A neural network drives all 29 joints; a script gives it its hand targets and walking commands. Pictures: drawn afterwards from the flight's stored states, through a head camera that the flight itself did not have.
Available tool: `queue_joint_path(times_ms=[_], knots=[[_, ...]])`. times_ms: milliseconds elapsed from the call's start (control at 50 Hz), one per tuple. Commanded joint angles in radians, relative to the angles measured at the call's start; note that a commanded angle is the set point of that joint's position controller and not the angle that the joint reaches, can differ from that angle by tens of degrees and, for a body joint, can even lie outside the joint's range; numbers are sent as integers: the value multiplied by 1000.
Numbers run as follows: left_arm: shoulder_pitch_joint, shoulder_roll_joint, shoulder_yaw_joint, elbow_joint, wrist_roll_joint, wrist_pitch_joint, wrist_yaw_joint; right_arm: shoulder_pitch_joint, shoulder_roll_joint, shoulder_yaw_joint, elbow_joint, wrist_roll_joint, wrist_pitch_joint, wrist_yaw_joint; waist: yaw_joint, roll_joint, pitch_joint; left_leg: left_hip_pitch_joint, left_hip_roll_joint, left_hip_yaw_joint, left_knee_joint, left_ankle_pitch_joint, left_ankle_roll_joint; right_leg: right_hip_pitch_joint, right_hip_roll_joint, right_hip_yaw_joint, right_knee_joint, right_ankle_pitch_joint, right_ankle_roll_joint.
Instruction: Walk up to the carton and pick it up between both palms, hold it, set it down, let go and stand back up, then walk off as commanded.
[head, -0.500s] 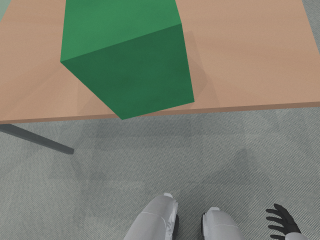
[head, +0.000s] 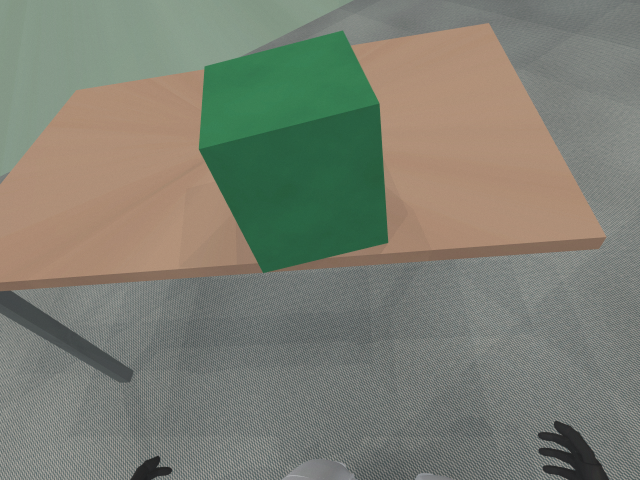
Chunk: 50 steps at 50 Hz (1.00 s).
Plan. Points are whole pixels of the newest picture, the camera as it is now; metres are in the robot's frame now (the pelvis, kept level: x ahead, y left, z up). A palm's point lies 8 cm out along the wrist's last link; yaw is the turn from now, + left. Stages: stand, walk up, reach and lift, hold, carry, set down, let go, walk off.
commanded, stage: walk off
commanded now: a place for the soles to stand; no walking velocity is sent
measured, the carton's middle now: (300, 158) +0.58 +0.11 +0.07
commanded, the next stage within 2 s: none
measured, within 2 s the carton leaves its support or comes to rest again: neither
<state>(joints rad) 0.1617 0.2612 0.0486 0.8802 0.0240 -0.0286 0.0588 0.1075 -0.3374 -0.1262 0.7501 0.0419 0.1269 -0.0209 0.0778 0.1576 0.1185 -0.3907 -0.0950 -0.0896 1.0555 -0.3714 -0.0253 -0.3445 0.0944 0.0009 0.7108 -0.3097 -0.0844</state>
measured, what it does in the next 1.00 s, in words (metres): steps to the left: left foot, then right foot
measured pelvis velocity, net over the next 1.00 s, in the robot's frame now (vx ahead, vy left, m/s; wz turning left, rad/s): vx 0.06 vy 0.34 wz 0.04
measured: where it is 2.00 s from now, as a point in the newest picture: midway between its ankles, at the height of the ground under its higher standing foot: outside the picture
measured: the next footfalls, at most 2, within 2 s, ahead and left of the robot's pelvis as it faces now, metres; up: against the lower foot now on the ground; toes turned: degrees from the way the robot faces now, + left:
left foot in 0.30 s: +0.02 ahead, +0.20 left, +0.00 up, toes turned -2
right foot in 0.66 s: +0.05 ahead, +0.09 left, +0.00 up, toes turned +5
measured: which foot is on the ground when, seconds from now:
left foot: up 0.00-0.28, down 0.30-0.64, up 0.66-0.78, down 0.80-1.00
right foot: down 0.00-0.30, up 0.32-0.64, down 0.66-0.80, up 0.82-1.00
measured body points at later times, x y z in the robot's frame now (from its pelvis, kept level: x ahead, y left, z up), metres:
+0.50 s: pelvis +0.00 +0.19 +0.00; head +0.07 +0.23 +0.44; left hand +0.03 +0.49 -0.16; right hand +0.13 -0.10 -0.11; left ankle -0.02 +0.20 -0.71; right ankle -0.01 +0.00 -0.67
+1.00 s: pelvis +0.06 +0.34 -0.01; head +0.14 +0.42 +0.42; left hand +0.15 +0.63 -0.19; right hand +0.18 +0.02 -0.07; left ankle +0.05 +0.39 -0.71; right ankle +0.02 +0.16 -0.63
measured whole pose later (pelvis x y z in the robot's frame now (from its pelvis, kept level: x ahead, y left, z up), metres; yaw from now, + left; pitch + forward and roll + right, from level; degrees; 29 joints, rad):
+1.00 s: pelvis +0.06 +0.34 -0.01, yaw +2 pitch -2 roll -5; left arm 0.08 0.38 0.05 0.83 0.05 0.12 -0.01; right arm 0.22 -0.35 -0.05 0.79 0.04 -0.03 -0.10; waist 0.07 -0.10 0.23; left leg -0.36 -0.08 -0.08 0.89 -0.49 0.05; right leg -0.46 0.14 0.16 1.25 -0.48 0.00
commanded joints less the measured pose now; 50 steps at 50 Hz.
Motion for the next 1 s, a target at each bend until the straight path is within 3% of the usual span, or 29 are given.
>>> queue_joint_path(times_ms=[0, 60, 120, 180, 220, 260, 300, 320, 380, 460, 500, 540, 560, 580, 600, 620, 640, 660, 680, 700, 720, 740, 760, 780, 800, 820, 860, 900, 980], knots=[[6, 370, 131, -81, -1, -42, 6, 154, -239, -36, 17, -99, -58, 19, -91, -220, -29, -105, 46, -133, 94, -111, 19, 62, -385, 475, -454, -321, -44], [22, 383, 132, -87, 0, -42, 3, 135, -237, -37, -8, -104, -70, 21, -72, -254, -28, -114, 63, -121, 70, -164, 21, 71, -400, 459, -419, -278, -127], [-11, 374, 120, -97, 0, -34, -8, 144, -233, -34, -4, -88, -92, 16, -70, -316, -41, -56, 103, -124, -26, -229, 31, 44, -401, 423, -367, -245, -150], [-67, 374, 107, -95, 1, -20, -14, 222, -238, -42, 17, -90, -107, 17, -134, -352, -73, 130, 159, -115, -323, -204, 81, -40, -354, 320, -242, -186, -78], [-84, 313, 87, -78, -13, 0, -13, 315, -245, -52, 59, -94, -125, 8, -203, -214, -126, 374, 177, -198, -595, -105, 98, -165, -226, 163, 73, -110, 27], [-26, 236, 77, -58, -20, 21, -15, 229, -281, -41, 43, -97, -146, -13, -160, -26, -57, 273, 313, -498, -697, 23, 66, -301, -34, 115, 381, -266, 87], [98, 288, 93, -47, -18, 44, -16, 75, -318, -18, 12, -78, -156, -19, -63, -77, -74, 169, 383, -554, -709, 212, 48, -207, -31, 204, 385, -209, 77], [60, 337, 103, -52, -10, 46, -15, 68, -311, -15, 2, -71, -160, -20, -83, -86, -42, 134, 378, -551, -706, 231, 42, -171, -54, 216, 365, -210, 81], [72, 315, 89, -9, -27, 60, -28, 125, -262, 0, 33, -57, -166, -32, -104, -17, -71, 270, 262, -337, -677, 502, -117, -171, -23, 182, 367, -168, 87], [193, 307, 87, -7, 4, 68, -36, 108, -271, -26, 32, -21, -159, -60, -83, 217, -160, 450, 149, -111, -740, 1113, -379, -55, 48, 44, 207, -282, 74], [281, 317, 91, 20, 25, 71, -38, 26, -266, -39, 7, -8, -145, -72, -29, 295, -189, 485, 99, 10, -748, 1481, -525, 47, 85, -62, 37, -393, 74], [452, 375, 112, 69, 73, 63, -26, -107, -304, -63, -67, -9, -125, -89, 126, 210, -255, 461, 3, 136, -285, 1827, -616, 222, -33, -104, -341, -371, -58], [520, 398, 133, 97, 80, 54, -13, -146, -307, -70, -100, -7, -122, -101, 206, 6, -262, 273, -49, 147, 134, 1639, -557, 373, -144, -53, -470, -231, -148], [440, 393, 143, 86, 53, 50, -5, -82, -257, -62, -89, 16, -131, -109, 200, -467, -308, -36, -104, 112, 634, 738, -364, 538, -342, 227, -462, 133, -232], [206, 318, 115, 26, 10, 43, 2, 8, -181, -45, -50, 7, -146, -104, 89, -731, -285, -232, -84, -107, 712, -647, -93, 519, -443, 468, -245, 557, -250], [-31, 265, 86, -76, 14, 44, -3, 150, -196, -37, -6, -26, -161, -101, -66, -487, -199, -85, 88, -302, 390, -639, 76, 244, -402, 391, -144, 626, -141], [-98, 233, 60, -98, 13, 50, -18, 185, -213, -47, 28, -32, -165, -95, -123, -404, -133, 57, 104, -262, 221, -602, 125, 69, -366, 308, -173, 722, -123], [-185, 235, 76, -144, 33, 58, -32, 252, -249, -57, 47, -10, -170, -81, -166, -440, -50, 143, 184, -337, -7, -565, 155, -88, -347, 294, -202, 572, -127], [-289, 286, 78, -186, 48, 57, -31, 396, -281, -55, 105, -9, -175, -70, -266, -524, -31, 187, 232, -392, -179, -473, 165, -120, -370, 272, -85, 524, -109], [-292, 298, 68, -177, 38, 56, -31, 449, -278, -46, 114, -20, -169, -70, -293, -424, -65, 281, 257, -360, -468, -213, 114, -109, -352, 255, 97, 416, -65], [-236, 268, 61, -171, 34, 69, -40, 445, -284, -42, 143, -31, -179, -90, -273, -253, -24, 320, 278, -352, -722, 54, 54, -139, -203, 192, 303, 69, -6], [-176, 261, 61, -154, 40, 86, -51, 439, -313, -38, 150, -39, -192, -113, -248, -180, 17, 375, 259, -364, -739, 474, -61, -261, -88, 180, 443, -193, 40], [-111, 246, 61, -165, 50, 105, -57, 434, -383, -39, 133, -62, -189, -138, -204, -62, 17, 382, 250, -383, -590, 825, -152, -363, -1, 231, 542, -303, 57], [7, 231, 61, -167, 47, 127, -58, 364, -415, -36, 112, -78, -184, -152, -132, 26, -5, 295, 282, -403, -552, 937, -153, -336, 31, 249, 597, -308, 50], [130, 239, 62, -143, 35, 148, -62, 249, -448, -34, 82, -83, -181, -148, -71, 67, -56, 197, 357, -464, -629, 705, -112, -273, 40, 264, 625, -267, 54], [126, 308, 78, -134, 43, 167, -54, 199, -469, -41, 77, -71, -183, -138, -69, 31, -54, 54, 424, -539, -697, 439, -59, -185, 1, 319, 631, -225, 60], [101, 351, 91, -130, 29, 163, -59, 203, -412, -37, 54, -67, -184, -126, -63, 16, -14, 40, 342, -475, -678, 335, -83, -216, 12, 328, 654, -168, 67], [97, 339, 84, -118, 18, 147, -69, 230, -355, -27, 48, -64, -188, -132, -91, 90, -73, 196, 236, -311, -636, 443, -174, -291, 47, 303, 660, -100, 59], [86, 316, 79, -147, 41, 135, -70, 279, -320, -33, 50, -64, -188, -151, -111, 119, -157, 460, 178, -174, -573, 766, -237, -358, 71, 218, 600, -113, 39]])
